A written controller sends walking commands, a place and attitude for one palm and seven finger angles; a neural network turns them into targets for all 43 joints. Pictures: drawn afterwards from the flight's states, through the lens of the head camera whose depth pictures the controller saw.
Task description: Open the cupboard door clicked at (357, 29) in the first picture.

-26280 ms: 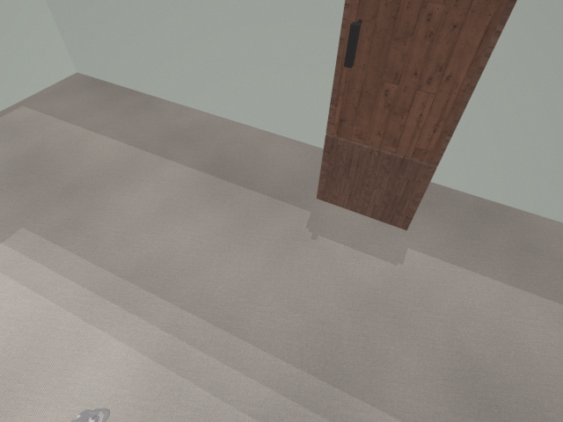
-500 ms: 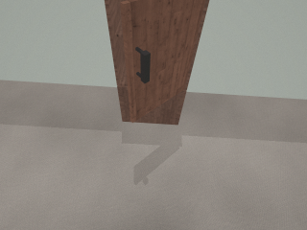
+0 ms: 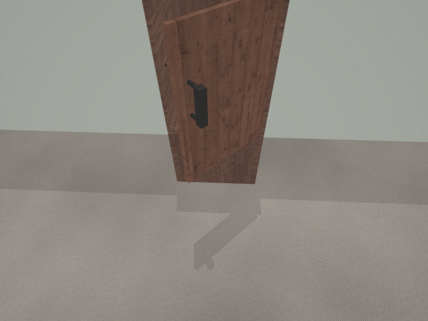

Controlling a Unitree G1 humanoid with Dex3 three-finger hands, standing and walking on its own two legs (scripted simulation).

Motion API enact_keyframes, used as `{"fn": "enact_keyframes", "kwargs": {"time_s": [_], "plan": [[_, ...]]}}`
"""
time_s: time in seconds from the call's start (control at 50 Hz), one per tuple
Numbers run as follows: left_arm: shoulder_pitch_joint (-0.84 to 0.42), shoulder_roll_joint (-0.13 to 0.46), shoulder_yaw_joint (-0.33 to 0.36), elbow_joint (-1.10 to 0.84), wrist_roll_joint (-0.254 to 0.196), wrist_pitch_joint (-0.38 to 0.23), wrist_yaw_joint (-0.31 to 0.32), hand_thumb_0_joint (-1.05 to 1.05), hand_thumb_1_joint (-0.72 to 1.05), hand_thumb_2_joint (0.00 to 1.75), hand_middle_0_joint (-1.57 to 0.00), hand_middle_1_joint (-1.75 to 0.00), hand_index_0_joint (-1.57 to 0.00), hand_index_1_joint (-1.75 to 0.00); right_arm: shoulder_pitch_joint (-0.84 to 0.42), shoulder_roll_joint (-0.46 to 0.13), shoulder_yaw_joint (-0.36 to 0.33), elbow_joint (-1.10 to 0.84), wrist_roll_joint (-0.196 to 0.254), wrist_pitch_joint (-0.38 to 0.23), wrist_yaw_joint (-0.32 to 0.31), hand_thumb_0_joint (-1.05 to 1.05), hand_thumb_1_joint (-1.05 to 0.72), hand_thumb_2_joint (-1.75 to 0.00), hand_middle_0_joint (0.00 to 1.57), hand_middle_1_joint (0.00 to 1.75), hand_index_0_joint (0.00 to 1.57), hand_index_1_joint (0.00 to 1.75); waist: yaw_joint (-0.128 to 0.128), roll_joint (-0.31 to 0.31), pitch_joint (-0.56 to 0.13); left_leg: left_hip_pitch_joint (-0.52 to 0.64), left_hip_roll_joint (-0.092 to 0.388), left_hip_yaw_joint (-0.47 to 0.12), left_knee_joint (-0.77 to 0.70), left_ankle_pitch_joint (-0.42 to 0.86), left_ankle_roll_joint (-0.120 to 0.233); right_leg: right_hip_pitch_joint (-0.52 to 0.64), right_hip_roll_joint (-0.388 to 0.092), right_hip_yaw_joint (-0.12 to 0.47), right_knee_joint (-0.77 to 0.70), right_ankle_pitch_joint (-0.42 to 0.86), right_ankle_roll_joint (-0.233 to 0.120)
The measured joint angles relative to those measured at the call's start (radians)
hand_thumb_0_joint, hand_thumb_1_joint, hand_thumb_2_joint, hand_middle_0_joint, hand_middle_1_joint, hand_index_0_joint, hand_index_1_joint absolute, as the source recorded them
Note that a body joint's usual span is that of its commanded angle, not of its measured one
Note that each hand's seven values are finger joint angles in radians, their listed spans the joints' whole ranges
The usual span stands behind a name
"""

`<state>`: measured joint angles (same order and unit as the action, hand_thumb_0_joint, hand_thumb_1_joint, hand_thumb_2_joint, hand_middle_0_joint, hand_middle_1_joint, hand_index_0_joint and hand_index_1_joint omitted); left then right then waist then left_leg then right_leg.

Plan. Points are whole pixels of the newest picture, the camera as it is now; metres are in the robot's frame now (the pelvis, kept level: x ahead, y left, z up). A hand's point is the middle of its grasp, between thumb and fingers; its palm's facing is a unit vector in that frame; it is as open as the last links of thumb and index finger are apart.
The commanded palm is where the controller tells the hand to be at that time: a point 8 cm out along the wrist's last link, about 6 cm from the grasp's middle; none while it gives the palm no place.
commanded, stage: let the arm hang, fingers relaxed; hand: left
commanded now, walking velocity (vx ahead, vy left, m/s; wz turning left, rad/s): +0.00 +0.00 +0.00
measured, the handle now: (196, 103) +0.66 +0.09 +0.02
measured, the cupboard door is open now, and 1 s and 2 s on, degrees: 44 44 44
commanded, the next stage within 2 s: look to check the result in 0.20 s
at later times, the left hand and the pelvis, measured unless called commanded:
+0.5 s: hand out of the picture +0.09 +0.22 -0.15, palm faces -0.02 -0.94 -0.33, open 7.4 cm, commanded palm none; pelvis +0.02 -0.01 +0.01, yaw +0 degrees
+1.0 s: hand out of the picture +0.11 +0.21 -0.16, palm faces -0.04 -0.95 -0.32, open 7.4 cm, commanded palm none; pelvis +0.04 -0.02 +0.01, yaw -3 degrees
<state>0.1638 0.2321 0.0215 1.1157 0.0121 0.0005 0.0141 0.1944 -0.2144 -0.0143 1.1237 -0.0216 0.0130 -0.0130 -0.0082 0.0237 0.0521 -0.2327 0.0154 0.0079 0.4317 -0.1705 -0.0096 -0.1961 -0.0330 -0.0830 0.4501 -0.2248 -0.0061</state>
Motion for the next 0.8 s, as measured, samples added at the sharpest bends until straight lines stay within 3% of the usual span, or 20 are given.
{"fn": "enact_keyframes", "kwargs": {"time_s": [0.18,0.44,0.8], "plan": [[-0.061,0.009,-0.006,-0.012,0.0,-0.013,-0.004,0.01,0.91,0.9,-0.21,-0.3,-0.2,-0.3,-0.049,-0.034,0.002,0.002,0.001,-0.008,0.001,0.0,-0.91,-0.9,0.2,0.3,0.2,0.3,-0.008,-0.006,0.007,0.037,0.007,0.001,-0.046,0.009,-0.008,0.035,0.008,0.0,-0.045,0.01,-0.005],[-0.05,0.052,-0.005,0.016,-0.002,-0.011,-0.003,0.01,0.91,0.9,-0.21,-0.3,-0.2,-0.3,-0.072,-0.075,0.005,0.01,0.004,-0.004,0.001,0.0,-0.9,-0.9,0.2,0.3,0.2,0.3,-0.003,0.003,0.022,0.072,0.019,0.001,-0.088,0.013,-0.019,0.071,0.023,-0.001,-0.093,0.016,-0.013],[-0.046,0.059,-0.009,0.027,-0.004,-0.015,-0.002,0.01,0.91,0.9,-0.21,-0.3,-0.2,-0.3,-0.083,-0.086,0.01,0.01,0.006,-0.004,0.001,0.0,-0.9,-0.9,0.2,0.3,0.2,0.3,0.002,0.003,0.014,0.103,0.028,0.004,-0.112,0.004,-0.028,0.103,0.034,0.002,-0.122,0.012,-0.02]]}}
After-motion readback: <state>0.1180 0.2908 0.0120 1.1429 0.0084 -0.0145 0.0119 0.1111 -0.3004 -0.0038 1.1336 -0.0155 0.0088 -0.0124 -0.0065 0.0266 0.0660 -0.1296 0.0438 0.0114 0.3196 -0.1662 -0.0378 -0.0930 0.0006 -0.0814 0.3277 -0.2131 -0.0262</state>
